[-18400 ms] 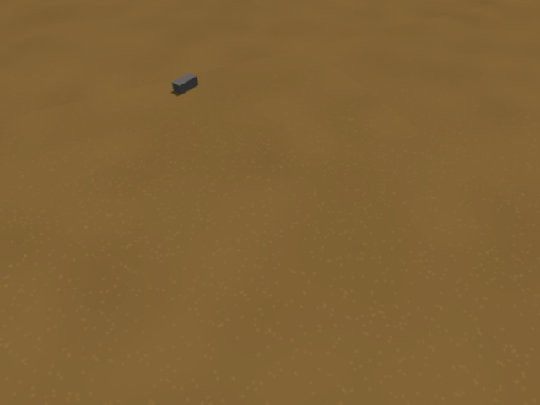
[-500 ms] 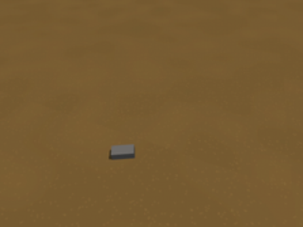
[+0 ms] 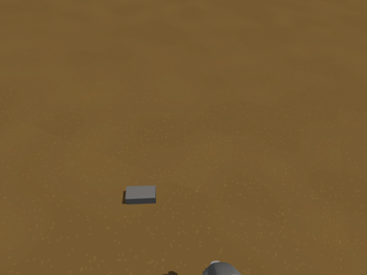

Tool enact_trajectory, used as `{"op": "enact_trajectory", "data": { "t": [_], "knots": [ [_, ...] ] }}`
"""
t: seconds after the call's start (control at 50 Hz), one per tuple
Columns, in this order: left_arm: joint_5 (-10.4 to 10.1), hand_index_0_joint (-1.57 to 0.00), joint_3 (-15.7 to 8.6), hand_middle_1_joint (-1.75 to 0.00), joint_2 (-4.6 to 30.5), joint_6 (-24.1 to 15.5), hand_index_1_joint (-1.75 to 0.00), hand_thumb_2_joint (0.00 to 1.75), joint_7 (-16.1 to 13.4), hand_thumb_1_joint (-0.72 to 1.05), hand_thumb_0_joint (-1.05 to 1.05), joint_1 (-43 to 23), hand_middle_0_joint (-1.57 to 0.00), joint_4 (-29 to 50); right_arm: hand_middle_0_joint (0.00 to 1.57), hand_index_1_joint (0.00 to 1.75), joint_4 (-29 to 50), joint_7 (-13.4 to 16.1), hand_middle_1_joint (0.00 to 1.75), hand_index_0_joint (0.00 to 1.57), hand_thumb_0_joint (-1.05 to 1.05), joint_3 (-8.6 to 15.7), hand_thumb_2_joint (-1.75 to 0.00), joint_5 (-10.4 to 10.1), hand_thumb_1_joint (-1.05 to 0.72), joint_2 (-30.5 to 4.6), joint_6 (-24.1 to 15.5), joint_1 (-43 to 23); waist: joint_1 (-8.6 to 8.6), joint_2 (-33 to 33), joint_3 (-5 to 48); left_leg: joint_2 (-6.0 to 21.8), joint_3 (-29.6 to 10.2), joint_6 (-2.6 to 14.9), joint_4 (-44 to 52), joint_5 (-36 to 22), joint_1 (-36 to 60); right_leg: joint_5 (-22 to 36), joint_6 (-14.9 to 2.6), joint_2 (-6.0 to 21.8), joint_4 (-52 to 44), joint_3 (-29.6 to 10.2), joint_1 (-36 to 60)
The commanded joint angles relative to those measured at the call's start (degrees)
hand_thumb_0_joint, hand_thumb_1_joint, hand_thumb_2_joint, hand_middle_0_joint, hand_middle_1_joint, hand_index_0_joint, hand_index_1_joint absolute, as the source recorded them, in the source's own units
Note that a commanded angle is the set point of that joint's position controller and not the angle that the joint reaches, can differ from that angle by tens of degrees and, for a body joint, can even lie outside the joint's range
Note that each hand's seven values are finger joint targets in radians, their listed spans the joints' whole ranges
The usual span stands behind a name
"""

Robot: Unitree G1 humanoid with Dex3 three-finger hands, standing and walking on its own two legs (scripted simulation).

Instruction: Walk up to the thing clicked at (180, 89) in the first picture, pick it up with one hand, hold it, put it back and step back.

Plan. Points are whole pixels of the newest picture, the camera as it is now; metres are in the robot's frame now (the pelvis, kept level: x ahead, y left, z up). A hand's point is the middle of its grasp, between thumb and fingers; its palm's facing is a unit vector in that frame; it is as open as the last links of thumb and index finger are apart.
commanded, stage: walk up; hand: left
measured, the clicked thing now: (141, 194) +0.66 +0.19 -0.74
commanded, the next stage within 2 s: none
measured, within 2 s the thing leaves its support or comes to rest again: neither
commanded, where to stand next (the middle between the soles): +0.28 -0.05 m, yaw +0 degrees
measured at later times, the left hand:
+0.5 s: hand (103, 241) +0.24 +0.20 -0.14, palm faces -0.04 -0.93 -0.36, open 7.4 cm
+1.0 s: hand (105, 250) +0.22 +0.20 -0.17, palm faces -0.05 -0.92 -0.39, open 7.4 cm
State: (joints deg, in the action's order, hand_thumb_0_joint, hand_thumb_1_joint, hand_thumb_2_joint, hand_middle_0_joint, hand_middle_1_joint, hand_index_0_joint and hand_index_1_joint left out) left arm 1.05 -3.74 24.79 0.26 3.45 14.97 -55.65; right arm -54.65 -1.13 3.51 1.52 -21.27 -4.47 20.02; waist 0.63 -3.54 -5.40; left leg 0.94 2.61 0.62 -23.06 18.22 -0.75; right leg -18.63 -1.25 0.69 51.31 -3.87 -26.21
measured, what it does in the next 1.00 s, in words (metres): walks ahead: right foot, then left foot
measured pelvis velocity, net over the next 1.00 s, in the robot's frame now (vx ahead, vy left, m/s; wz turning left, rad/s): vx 0.17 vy -0.07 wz -0.03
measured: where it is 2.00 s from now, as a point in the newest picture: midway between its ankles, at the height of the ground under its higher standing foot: outside the picture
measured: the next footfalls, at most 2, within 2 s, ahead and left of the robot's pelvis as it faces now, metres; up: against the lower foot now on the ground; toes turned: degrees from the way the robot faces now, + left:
right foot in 0.18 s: +0.23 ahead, -0.15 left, +0.00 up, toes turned -4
left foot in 0.60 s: +0.30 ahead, +0.06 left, +0.00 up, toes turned +0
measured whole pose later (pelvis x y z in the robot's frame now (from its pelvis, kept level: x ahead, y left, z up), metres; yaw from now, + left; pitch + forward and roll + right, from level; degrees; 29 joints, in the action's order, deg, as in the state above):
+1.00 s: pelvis +0.17 -0.07 -0.02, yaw -2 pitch -3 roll -1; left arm 1.2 -0.7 21.1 -0.9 0.0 12.9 -57.3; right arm -52.2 -1.0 1.0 0.7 -21.6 0.8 5.5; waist -1.2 2.2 -5.0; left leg 2.8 0.3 -0.2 -37.0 14.2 -21.5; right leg -22.3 1.8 1.4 36.2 -0.7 -11.0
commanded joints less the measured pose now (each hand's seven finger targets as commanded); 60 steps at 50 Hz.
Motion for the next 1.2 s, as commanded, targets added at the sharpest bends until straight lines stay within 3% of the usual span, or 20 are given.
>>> {"op": "enact_trajectory", "data": {
  "t": [0.0, 0.1, 0.16, 0.18, 0.2, 0.22, 0.34, 0.52, 0.56, 0.58, 0.6, 0.62, 0.64, 0.76, 0.84, 0.88, 0.9, 0.94, 1.0, 1.18],
  "knots": [
    [-0.35, -0.20, -1.47, -0.30, 6.99, -1.72, -0.30, 0.90, 0.56, 0.90, 0.00, -7.55, -0.20, 8.90, 0.20, 0.30, 6.77, 1.02, 0.30, 0.20, 0.00, 4.03, -0.90, -0.93, -0.90, -15.45, -1.19, -0.52, 1.56, 13.36, -4.03, 10.90, -3.35, 8.56, 6.64, -31.84, -1.87, 7.12, 0.13, 2.02, -10.27, 3.87, -3.50],
    [-0.03, -0.20, -2.47, -0.30, 6.92, -1.67, -0.30, 0.90, 1.32, 0.90, 0.00, -6.76, -0.20, 9.04, 0.20, 0.30, 9.48, 1.18, 0.30, 0.20, 0.00, 4.02, -0.90, -0.82, -0.90, -15.92, -0.71, -0.59, 0.67, 10.82, -1.48, 12.09, -4.41, 8.01, 2.92, -21.08, -9.55, 12.02, -1.51, 2.16, -15.13, 5.88, 10.43],
    [0.03, -0.20, -4.73, -0.30, 10.30, -2.75, -0.30, 0.90, 0.33, 0.90, 0.00, 4.94, -0.20, 6.72, 0.20, 0.30, 10.72, 1.30, 0.30, 0.20, 0.00, 3.16, -0.90, -1.03, -0.90, -13.78, -0.62, 0.84, -6.03, 0.64, 6.48, 8.26, -2.15, 5.90, -20.52, -29.35, -12.57, 8.88, -3.90, 0.11, -20.12, 5.93, 27.49],
    [0.33, -0.20, -6.32, -0.30, 13.63, -3.02, -0.30, 0.90, -0.24, 0.90, 0.00, 9.70, -0.20, 6.36, 0.20, 0.30, 10.70, 1.36, 0.30, 0.20, 0.00, 2.17, -0.90, -1.34, -0.90, -10.83, -0.70, 5.70, -7.54, -10.49, 10.06, 2.77, 0.38, 3.86, -36.43, -17.60, -18.83, 2.41, -5.81, 6.24, -24.84, -4.35, 33.76],
    [-0.32, -0.20, -6.52, -0.30, 16.73, -3.21, -0.30, 0.90, -0.56, 0.90, 0.00, 9.89, -0.20, 8.05, 0.20, 0.30, 11.48, 1.33, 0.30, 0.20, 0.00, 1.60, -0.90, -2.04, -0.90, -10.03, -0.41, 8.86, -5.84, -16.66, 11.62, -5.16, -0.34, 2.06, -47.83, 10.32, -28.53, 0.79, -12.92, 21.39, -33.88, -30.32, 36.34],
    [-1.02, -0.20, -6.41, -0.30, 16.94, -2.98, -0.30, 0.90, -0.64, 0.90, 0.00, 6.15, -0.20, 8.96, 0.20, 0.30, 10.34, 1.95, 0.30, 0.20, 0.00, 2.93, -0.90, -1.48, -0.90, -15.38, 0.06, 6.02, -5.83, -11.13, 8.31, -2.08, -3.69, 2.11, -51.49, 14.83, -29.63, -5.36, -16.92, 23.52, -36.07, -35.25, 29.97],
    [-0.62, -0.20, -4.10, -0.30, 9.54, -3.61, -0.30, 0.90, -1.23, 0.90, 0.00, -2.24, -0.20, 12.35, 0.20, 0.30, 8.18, 0.03, 0.30, 0.20, 0.00, 2.77, -0.90, -1.12, -0.90, -12.30, 0.76, 7.34, -0.35, -4.19, -0.88, 2.73, -4.07, 1.31, -39.86, 0.57, -22.32, -0.22, -11.26, 10.18, -37.40, -5.86, 7.45],
    [-0.54, -0.20, -2.28, -0.30, 9.40, -1.60, -0.30, 0.90, -2.61, 0.90, 0.00, -2.72, -0.20, 13.47, 0.20, 0.30, 7.89, 2.03, 0.30, 0.20, 0.00, 2.00, -0.90, -0.60, -0.90, -9.36, 1.23, 1.08, -1.15, -3.76, 6.12, 0.32, -0.03, 0.07, -14.21, -9.50, -11.57, 29.14, -10.18, 12.23, -22.57, -2.33, 7.65],
    [-1.15, -0.20, -1.36, -0.30, 7.97, -0.70, -0.30, 0.90, -2.99, 0.90, 0.00, -4.38, -0.20, 13.47, 0.20, 0.30, 7.40, 2.44, 0.30, 0.20, 0.00, 2.44, -0.90, -0.39, -0.90, -11.14, 0.94, 1.40, 0.58, 0.29, 6.63, 1.39, -2.86, 1.68, -8.37, -14.88, -7.42, 18.97, -7.36, 10.52, -18.15, -2.40, 3.90],
    [-1.48, -0.20, -0.91, -0.30, 6.90, -0.34, -0.30, 0.90, -3.07, 0.90, 0.00, -3.07, -0.20, 13.38, 0.20, 0.30, 7.99, 2.69, 0.30, 0.20, 0.00, 2.98, -0.90, -0.01, -0.90, -14.26, 0.79, 0.32, 0.08, 7.81, 6.73, 8.04, -10.97, 3.35, -2.97, -17.29, -7.77, 11.21, -4.62, 6.80, -13.97, -0.26, 2.62],
    [-2.39, -0.20, -0.55, -0.30, 5.20, 0.07, -0.30, 0.90, -3.16, 0.90, 0.00, -0.47, -0.20, 12.33, 0.20, 0.30, 9.37, 2.67, 0.30, 0.20, 0.00, 3.03, -0.90, 0.35, -0.90, -16.87, 0.57, -2.98, -1.77, 13.91, 7.48, 17.10, -24.32, 8.08, 2.24, -16.56, -10.13, -1.10, -1.16, -0.20, -7.20, 2.84, 2.96],
    [-2.61, -0.20, -1.36, -0.30, 7.64, 0.92, -0.30, 0.90, -3.64, 0.90, 0.00, 1.29, -0.20, 10.10, 0.20, 0.30, 9.96, 2.57, 0.30, 0.20, 0.00, 3.03, -0.90, -0.39, -0.90, -18.33, 0.69, -6.22, -2.03, 14.52, 7.54, 21.49, -28.70, 14.26, 3.25, -14.13, -14.86, -13.70, -0.55, -1.30, -0.17, 1.97, 7.27],
    [-2.25, -0.20, -1.53, -0.30, 8.69, 1.09, -0.30, 0.90, -3.92, 0.90, 0.00, 1.52, -0.20, 8.79, 0.20, 0.30, 9.63, 2.54, 0.30, 0.20, 0.00, 2.96, -0.90, -0.16, -0.90, -17.89, 0.88, -7.65, -1.89, 14.32, 6.74, 21.41, -29.67, 15.73, 3.55, -11.69, -16.44, -16.58, -0.51, -0.07, 3.06, 0.03, 7.66],
    [-1.87, -0.20, -1.21, -0.30, 7.06, 0.12, -0.30, 0.90, -3.31, 0.90, 0.00, 1.21, -0.20, 5.40, 0.20, 0.30, 8.62, 2.45, 0.30, 0.20, 0.00, 1.47, -0.90, -0.20, -0.90, -14.37, 1.73, -10.66, -2.06, 14.86, 9.30, 12.45, -14.49, 9.94, -2.33, -15.40, -10.89, -11.91, -0.15, 0.30, -7.30, 2.86, 7.23],
    [-0.58, -0.20, -1.24, -0.30, 7.64, -2.21, -0.30, 0.90, -4.51, 0.90, 0.00, 3.33, -0.20, 1.64, 0.20, 0.30, 8.33, 1.50, 0.30, 0.20, 0.00, 0.77, -0.90, -0.85, -0.90, -12.75, 3.75, -12.66, -2.84, 12.10, 11.04, 9.14, -9.41, 6.23, -10.49, -15.96, -13.69, 4.85, 0.66, 0.15, -27.56, 3.55, 18.19],
    [0.58, -0.20, -1.59, -0.30, 11.93, -3.63, -0.30, 0.90, -5.13, 0.90, 0.00, -1.31, -0.20, 3.12, 0.20, 0.30, 8.20, 0.96, 0.30, 0.20, 0.00, -0.11, -0.90, -1.71, -0.90, -9.51, 4.06, -12.68, -0.75, 2.57, 7.23, 3.92, -6.01, 1.48, -14.48, -11.83, -20.59, 8.42, -3.69, 11.34, -30.26, -13.76, 16.18],
    [0.23, -0.20, -1.84, -0.30, 15.82, -3.37, -0.30, 0.90, -5.04, 0.90, 0.00, -6.33, -0.20, 3.46, 0.20, 0.30, 7.21, 1.21, 0.30, 0.20, 0.00, 0.75, -0.90, -1.44, -0.90, -10.86, 4.56, -13.69, 0.22, -1.57, 5.24, 2.33, -4.85, 0.90, -15.51, 4.15, -16.15, 7.03, -7.87, 15.76, -29.30, -15.06, 6.70],
    [0.15, -0.20, -0.72, -0.30, 12.21, -3.36, -0.30, 0.90, -4.69, 0.90, 0.00, -10.45, -0.20, 4.51, 0.20, 0.30, 4.91, 0.79, 0.30, 0.20, 0.00, 1.53, -0.90, -0.94, -0.90, -12.10, 4.37, -13.00, 2.40, -0.37, 2.21, 3.32, -5.76, 1.09, -12.46, 1.61, -9.41, 2.59, -5.50, 12.39, -27.74, -8.86, 0.56],
    [-0.45, -0.20, -0.09, -0.30, 9.64, -3.71, -0.30, 0.90, -4.52, 0.90, 0.00, -7.21, -0.20, 2.06, 0.20, 0.30, 4.05, 0.00, 0.30, 0.20, 0.00, 1.16, -0.90, -1.40, -0.90, -11.92, 3.59, -16.01, -0.02, 0.99, 5.20, 6.97, -9.76, 3.61, -5.72, -13.62, -6.84, 4.76, -0.52, 5.33, -25.90, -0.89, 5.47],
    [-0.71, -0.20, 0.41, -0.30, 9.82, -3.62, -0.30, 0.90, -4.57, 0.90, 0.00, -8.33, -0.20, -0.46, 0.20, 0.30, -0.44, -0.47, 0.30, 0.20, 0.00, 0.01, -0.90, -1.18, -0.90, -11.09, 3.82, -17.23, -0.84, 0.99, 5.99, 5.35, -7.21, 1.75, -2.55, -14.92, -7.12, 7.43, -0.43, 6.59, -30.56, -1.68, 12.30]
  ]
}}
